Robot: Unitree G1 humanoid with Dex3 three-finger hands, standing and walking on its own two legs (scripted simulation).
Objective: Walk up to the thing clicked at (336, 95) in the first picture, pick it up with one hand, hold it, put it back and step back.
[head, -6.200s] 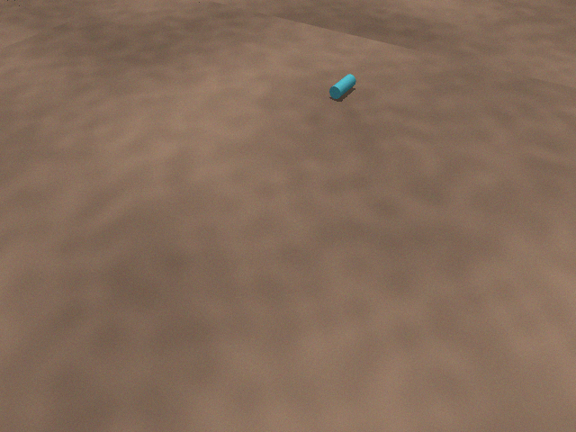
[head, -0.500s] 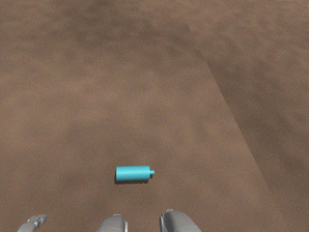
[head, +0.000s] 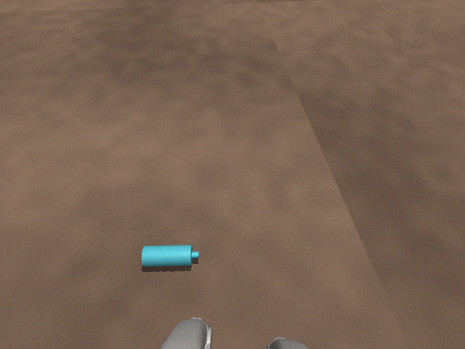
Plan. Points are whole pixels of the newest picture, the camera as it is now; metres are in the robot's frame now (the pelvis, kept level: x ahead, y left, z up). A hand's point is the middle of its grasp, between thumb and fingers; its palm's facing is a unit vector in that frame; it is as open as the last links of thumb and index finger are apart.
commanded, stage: walk up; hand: left
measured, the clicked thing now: (171, 255) +0.55 +0.27 -0.69
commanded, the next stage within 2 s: stand in 1.70 s
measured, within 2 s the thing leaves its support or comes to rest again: neither
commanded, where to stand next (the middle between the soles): +0.17 +0.03 m, yaw +3 degrees
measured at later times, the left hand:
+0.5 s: hand out of the picture +0.04 +0.29 -0.13, palm faces +0.11 -0.92 -0.39, open 7.4 cm
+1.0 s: hand out of the picture +0.12 +0.30 -0.11, palm faces +0.06 -0.94 -0.34, open 7.4 cm
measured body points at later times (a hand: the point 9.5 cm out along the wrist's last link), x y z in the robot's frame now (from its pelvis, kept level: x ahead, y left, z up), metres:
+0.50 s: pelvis +0.00 +0.01 +0.02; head +0.01 +0.02 +0.47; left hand +0.03 +0.34 -0.10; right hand +0.13 -0.28 -0.10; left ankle +0.00 +0.14 -0.70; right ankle +0.03 -0.11 -0.70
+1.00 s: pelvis +0.02 +0.03 +0.04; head +0.04 +0.04 +0.49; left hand +0.12 +0.35 -0.09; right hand +0.13 -0.27 -0.08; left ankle +0.00 +0.14 -0.70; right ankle +0.03 -0.11 -0.70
